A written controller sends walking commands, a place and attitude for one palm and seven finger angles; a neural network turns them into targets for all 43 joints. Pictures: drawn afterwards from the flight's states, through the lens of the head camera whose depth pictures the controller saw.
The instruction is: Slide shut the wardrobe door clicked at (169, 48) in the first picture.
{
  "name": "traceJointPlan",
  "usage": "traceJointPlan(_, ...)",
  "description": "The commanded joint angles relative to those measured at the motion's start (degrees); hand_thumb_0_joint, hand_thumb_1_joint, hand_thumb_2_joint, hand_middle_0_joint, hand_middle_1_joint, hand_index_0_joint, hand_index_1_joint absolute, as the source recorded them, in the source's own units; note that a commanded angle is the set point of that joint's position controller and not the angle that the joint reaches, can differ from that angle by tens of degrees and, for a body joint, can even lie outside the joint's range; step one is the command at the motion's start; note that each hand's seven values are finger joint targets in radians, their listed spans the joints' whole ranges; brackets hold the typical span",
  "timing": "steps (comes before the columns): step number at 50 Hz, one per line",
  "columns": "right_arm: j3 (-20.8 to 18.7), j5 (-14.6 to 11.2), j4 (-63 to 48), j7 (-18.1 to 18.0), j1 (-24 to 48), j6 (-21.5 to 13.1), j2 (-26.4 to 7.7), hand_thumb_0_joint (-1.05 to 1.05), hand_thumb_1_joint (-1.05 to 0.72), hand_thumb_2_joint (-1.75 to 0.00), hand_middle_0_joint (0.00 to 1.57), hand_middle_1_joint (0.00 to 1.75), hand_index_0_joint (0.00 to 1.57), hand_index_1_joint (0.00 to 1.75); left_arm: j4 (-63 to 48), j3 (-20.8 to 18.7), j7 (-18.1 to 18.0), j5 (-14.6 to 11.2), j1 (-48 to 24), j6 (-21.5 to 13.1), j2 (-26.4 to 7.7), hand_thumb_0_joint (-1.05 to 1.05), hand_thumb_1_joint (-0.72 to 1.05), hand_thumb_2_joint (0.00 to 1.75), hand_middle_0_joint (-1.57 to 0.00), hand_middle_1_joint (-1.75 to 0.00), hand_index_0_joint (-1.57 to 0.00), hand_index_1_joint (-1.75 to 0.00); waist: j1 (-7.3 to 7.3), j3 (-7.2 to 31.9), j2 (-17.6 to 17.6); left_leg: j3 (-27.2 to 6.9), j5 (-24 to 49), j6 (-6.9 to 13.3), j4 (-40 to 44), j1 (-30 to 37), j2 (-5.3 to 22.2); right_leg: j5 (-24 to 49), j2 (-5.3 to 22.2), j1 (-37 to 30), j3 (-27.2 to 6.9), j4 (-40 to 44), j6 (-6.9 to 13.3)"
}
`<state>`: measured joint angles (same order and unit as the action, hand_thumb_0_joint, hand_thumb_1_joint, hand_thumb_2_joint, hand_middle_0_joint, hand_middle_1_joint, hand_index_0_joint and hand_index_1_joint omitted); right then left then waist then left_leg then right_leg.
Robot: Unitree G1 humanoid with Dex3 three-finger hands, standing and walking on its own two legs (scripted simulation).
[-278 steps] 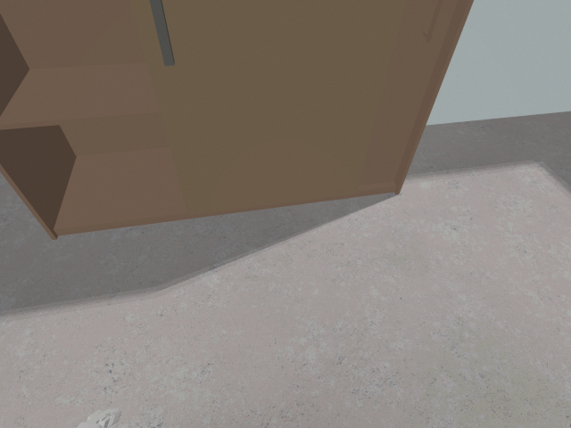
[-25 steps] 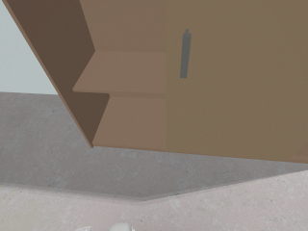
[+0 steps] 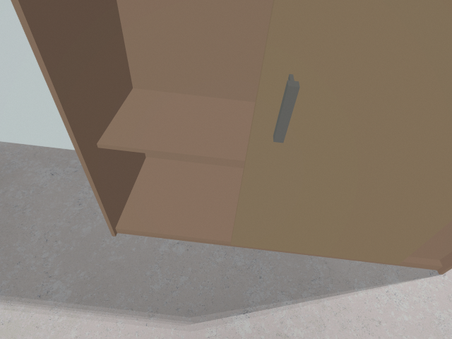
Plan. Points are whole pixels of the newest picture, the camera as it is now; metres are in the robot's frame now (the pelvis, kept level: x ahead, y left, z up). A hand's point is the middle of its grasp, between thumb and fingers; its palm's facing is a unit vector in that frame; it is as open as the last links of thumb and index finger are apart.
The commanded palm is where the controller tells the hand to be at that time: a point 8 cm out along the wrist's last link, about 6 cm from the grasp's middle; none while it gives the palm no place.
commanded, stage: take the last steps up to it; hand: right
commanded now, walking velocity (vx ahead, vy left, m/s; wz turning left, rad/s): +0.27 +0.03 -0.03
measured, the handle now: (284, 108) +0.66 -0.10 +0.08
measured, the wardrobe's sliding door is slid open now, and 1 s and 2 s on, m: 0.57 0.57 0.57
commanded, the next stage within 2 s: come to a stop and stand still in 0.28 s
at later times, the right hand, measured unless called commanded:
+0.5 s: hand out of the picture +0.13 -0.21 -0.19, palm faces +0.10 +0.98 -0.16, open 7.3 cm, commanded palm none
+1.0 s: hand (305, 314) +0.23 -0.16 -0.15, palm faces +0.04 +0.95 -0.30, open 7.3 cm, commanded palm none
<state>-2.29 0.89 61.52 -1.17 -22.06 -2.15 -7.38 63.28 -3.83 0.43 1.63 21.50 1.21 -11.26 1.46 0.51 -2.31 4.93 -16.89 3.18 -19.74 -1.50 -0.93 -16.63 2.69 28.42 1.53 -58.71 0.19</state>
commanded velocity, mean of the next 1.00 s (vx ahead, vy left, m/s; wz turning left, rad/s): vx -0.02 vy -0.03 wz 0.01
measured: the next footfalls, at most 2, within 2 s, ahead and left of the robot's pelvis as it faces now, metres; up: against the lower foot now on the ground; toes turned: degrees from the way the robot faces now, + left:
right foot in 0.30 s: +0.22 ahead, -0.14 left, +0.00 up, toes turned -8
left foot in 0.76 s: +0.25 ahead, +0.11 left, +0.00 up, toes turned +5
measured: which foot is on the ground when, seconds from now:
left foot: down 0.00-0.30, up 0.32-0.74, down 0.76-1.00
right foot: up 0.00-0.28, down 0.30-0.76, up 0.78-1.00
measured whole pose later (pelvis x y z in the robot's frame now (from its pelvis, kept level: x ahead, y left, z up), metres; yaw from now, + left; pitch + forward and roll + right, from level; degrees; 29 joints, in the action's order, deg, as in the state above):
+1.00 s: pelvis +0.17 +0.03 +0.00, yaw +0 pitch +0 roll -3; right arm -2.1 1.0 55.9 -2.0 -11.0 0.3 -7.3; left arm 59.7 -4.3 -0.5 0.8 12.5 4.8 -13.2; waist -0.2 -4.8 -3.8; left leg 3.9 -12.0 3.0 -29.4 -17.3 2.8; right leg -22.6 -1.2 24.3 -1.6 -65.7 -3.7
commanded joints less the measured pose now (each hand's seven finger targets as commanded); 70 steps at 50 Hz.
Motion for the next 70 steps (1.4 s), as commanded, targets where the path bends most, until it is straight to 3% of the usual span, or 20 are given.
traceJointPlan(1,0.01,0.01,-0.06,-0.44,-4.87,-2.40,-4.98,0.00,-0.90,-0.90,0.20,0.30,0.20,0.30,-4.76,-0.41,0.20,-0.02,-5.37,-1.31,-1.16,0.00,0.90,0.90,-0.20,-0.30,-0.20,-0.30,-1.06,-10.53,8.97,-8.79,13.65,4.40,11.80,-3.65,14.27,5.17,2.94,9.97,0.20,-1.65,-1.44)
traceJointPlan(9,0.28,0.72,4.70,-1.24,-11.68,-2.29,-5.92,0.00,-0.90,-0.90,0.20,0.30,0.20,0.30,-7.74,0.96,0.76,-0.58,-17.05,-2.86,1.24,0.00,0.90,0.90,-0.20,-0.30,-0.20,-0.30,-3.74,-9.79,10.28,-5.95,40.12,4.75,4.76,1.92,13.80,2.97,0.70,4.26,6.07,16.47,0.43)
traceJointPlan(12,0.04,0.44,5.06,-1.28,-10.23,-2.21,-7.13,0.00,-0.90,-0.90,0.20,0.30,0.20,0.30,-4.48,0.66,-0.49,-0.40,-7.16,-3.85,-0.26,0.00,0.90,0.90,-0.20,-0.30,-0.20,-0.30,1.14,-3.01,10.20,-3.39,52.60,3.00,-9.31,0.56,11.75,6.00,-3.92,-13.09,8.33,26.08,2.64)
traceJointPlan(13,-0.11,0.01,4.88,-1.20,-9.82,-2.14,-6.96,0.00,-0.90,-0.90,0.20,0.30,0.20,0.30,-2.24,0.18,-0.92,-0.12,0.27,-4.08,-2.26,0.00,0.90,0.90,-0.20,-0.30,-0.20,-0.30,4.12,1.91,8.03,-2.89,46.12,1.76,-18.88,-3.63,10.49,11.75,-2.40,-24.37,6.41,29.84,3.15)
traceJointPlan(15,0.89,-1.27,3.29,-0.63,-13.18,-2.17,-1.87,0.00,-0.90,-0.90,0.20,0.30,0.20,0.30,-0.49,-1.64,-1.99,-0.01,10.34,-4.45,-11.67,0.00,0.90,0.90,-0.20,-0.30,-0.20,-0.30,5.06,13.80,-9.80,-0.45,-15.30,-1.85,-48.76,-26.90,0.07,37.82,24.27,-46.23,-24.22,33.87,14.25)
traceJointPlan(16,0.09,-0.62,2.93,-0.96,-11.41,-1.51,-4.00,0.00,-0.90,-0.90,0.20,0.30,0.20,0.30,-1.21,-1.43,-2.07,-0.98,7.39,-3.82,-11.40,0.00,0.90,0.90,-0.20,-0.30,-0.20,-0.30,3.75,11.90,-3.07,-5.20,-16.68,-0.48,-54.43,-26.34,2.33,31.23,25.32,-38.89,-22.77,37.74,15.88)
traceJointPlan(18,-0.21,-0.06,2.29,-0.30,-5.59,-0.63,-2.93,0.00,-0.90,-0.90,0.20,0.30,0.20,0.30,-3.94,-0.60,-2.29,-0.73,-3.13,-4.25,-6.43,0.00,0.90,0.90,-0.20,-0.30,-0.20,-0.30,1.25,-2.42,-0.64,-5.54,-8.72,-1.50,-54.68,-29.16,6.31,12.68,20.26,-21.24,-16.40,44.55,12.92)
traceJointPlan(22,-0.23,-0.13,3.26,-0.34,-8.65,1.77,-0.13,0.00,-0.90,-0.90,0.20,0.30,0.20,0.30,-4.14,1.92,-2.86,-0.95,-7.43,-5.16,-0.82,0.00,0.90,0.90,-0.20,-0.30,-0.20,-0.30,-3.96,-4.46,-0.77,-5.31,-1.92,-4.11,-42.07,-18.25,7.32,39.55,13.37,-9.53,-1.65,43.85,8.14)
traceJointPlan(32,-1.75,0.46,-5.94,-0.73,2.73,4.58,-5.58,0.00,-0.90,-0.90,0.20,0.30,0.20,0.30,-7.00,-0.94,-3.08,-0.10,-9.40,-1.32,-6.29,0.00,0.90,0.90,-0.20,-0.30,-0.20,-0.30,-1.90,-4.11,-8.53,-3.38,-3.43,-4.18,-28.40,-20.66,4.56,41.20,15.03,-15.40,-1.86,36.99,8.99)
traceJointPlan(36,-2.11,0.31,-6.37,-0.52,1.05,3.09,-6.68,0.00,-0.90,-0.90,0.20,0.30,0.20,0.30,-7.70,-1.47,-2.34,-0.13,-10.41,-0.31,-7.29,0.00,0.90,0.90,-0.20,-0.30,-0.20,-0.30,-3.78,0.25,-6.00,-1.91,7.57,-3.99,-11.06,-12.34,4.07,28.16,11.45,-16.87,-0.50,29.59,5.07)
traceJointPlan(37,-2.36,0.72,-6.39,-0.65,0.48,2.09,-9.88,0.00,-0.90,-0.90,0.20,0.30,0.20,0.30,-7.44,-1.34,-1.95,-0.58,-8.23,-0.10,-5.45,0.00,0.90,0.90,-0.20,-0.30,-0.20,-0.30,-3.62,1.91,2.38,-6.19,21.43,-3.67,-3.88,-8.80,8.01,15.90,6.74,-15.27,2.26,22.24,1.39)
traceJointPlan(38,-3.05,1.30,-6.93,-1.13,2.18,1.36,-15.00,0.00,-0.90,-0.90,0.20,0.30,0.20,0.30,-8.23,-0.67,-1.65,-1.05,-5.24,0.04,-1.22,0.00,0.90,0.90,-0.20,-0.30,-0.20,-0.30,-2.08,3.22,17.94,-21.21,45.73,1.20,-3.44,-4.08,20.23,-11.69,-1.81,-5.60,5.19,11.72,-1.80)
traceJointPlan(39,-2.55,0.45,-7.33,-0.98,1.60,1.46,-15.69,0.00,-0.90,-0.90,0.20,0.30,0.20,0.30,-8.37,-0.88,-2.14,-1.27,-5.13,1.02,-2.30,0.00,0.90,0.90,-0.20,-0.30,-0.20,-0.30,-3.18,6.28,15.74,-21.20,54.75,6.36,-3.28,-6.52,25.20,-20.98,-2.90,-7.66,-1.45,4.68,-1.56)
traceJointPlan(49,-2.70,0.18,-7.21,-2.04,5.21,1.60,-12.67,0.00,-0.90,-0.90,0.20,0.30,0.20,0.30,-6.92,-1.07,-0.70,-0.48,-7.74,3.06,-4.93,0.00,0.90,0.90,-0.20,-0.30,-0.20,-0.30,-3.87,2.56,10.84,-15.77,28.78,4.65,0.50,-3.44,18.83,-4.01,-2.30,0.98,-5.72,-7.73,-4.47)
traceJointPlan(57,-3.01,1.13,-7.06,-1.13,6.18,2.23,-14.01,0.00,-0.90,-0.90,0.20,0.30,0.20,0.30,-7.01,-0.54,0.14,-0.56,-6.69,2.63,-4.35,0.00,0.90,0.90,-0.20,-0.30,-0.20,-0.30,-3.81,-0.93,13.98,-17.70,-10.07,3.55,10.10,-12.04,16.84,-5.76,-1.63,-6.78,-1.97,8.62,-3.19)
traceJointPlan(64,-3.19,0.92,-4.65,-0.89,8.27,2.90,-13.74,0.00,-0.90,-0.90,0.20,0.30,0.20,0.30,-3.15,1.07,-0.55,-0.78,5.00,0.24,-1.40,0.00,0.90,0.90,-0.20,-0.30,-0.20,-0.30,0.25,0.99,12.86,-14.02,-16.10,0.15,11.38,-19.29,12.29,-3.17,-4.51,-25.44,3.54,34.66,-0.21)
traceJointPlan(66,-1.83,-0.02,-3.61,-0.62,7.15,3.28,-9.15,0.00,-0.90,-0.90,0.20,0.30,0.20,0.30,-2.21,1.27,-1.56,-0.34,7.24,-0.88,-3.40,0.00,0.90,0.90,-0.20,-0.30,-0.20,-0.30,0.87,-1.29,1.08,-8.89,-15.82,-2.60,-0.51,-24.49,6.54,-6.57,0.77,-27.45,-3.92,46.12,1.01)
traceJointPlan(67,-1.09,-0.46,-3.62,-0.31,5.08,3.43,-5.51,0.00,-0.90,-0.90,0.20,0.30,0.20,0.30,-3.42,0.60,-1.84,0.20,4.61,-1.16,-6.96,0.00,0.90,0.90,-0.20,-0.30,-0.20,-0.30,-0.24,-4.48,-12.92,-3.41,-9.75,-3.67,-13.88,-28.00,1.40,-20.86,11.62,-20.80,-18.79,53.47,3.26)
traceJointPlan(68,-1.08,0.01,-4.11,-0.30,6.50,3.58,-5.00,0.00,-0.90,-0.90,0.20,0.30,0.20,0.30,-5.74,0.58,-2.38,0.08,0.68,-0.96,-8.79,0.00,0.90,0.90,-0.20,-0.30,-0.20,-0.30,-0.56,-10.55,-11.96,-4.07,-7.95,-3.41,-20.84,-28.60,1.22,-26.15,17.10,-10.57,-24.62,57.77,5.66)
traceJointPlan(70,-1.64,1.28,-1.22,0.18,4.30,4.02,-6.22,0.00,-0.90,-0.90,0.20,0.30,0.20,0.30,-5.43,1.93,-2.63,-0.08,-5.29,-1.52,-5.93,0.00,0.90,0.90,-0.20,-0.30,-0.20,-0.30,-3.60,-13.34,-8.03,-7.94,-1.44,-3.40,-28.82,-25.23,1.29,-21.37,12.23,-4.51,-18.24,58.06,3.19)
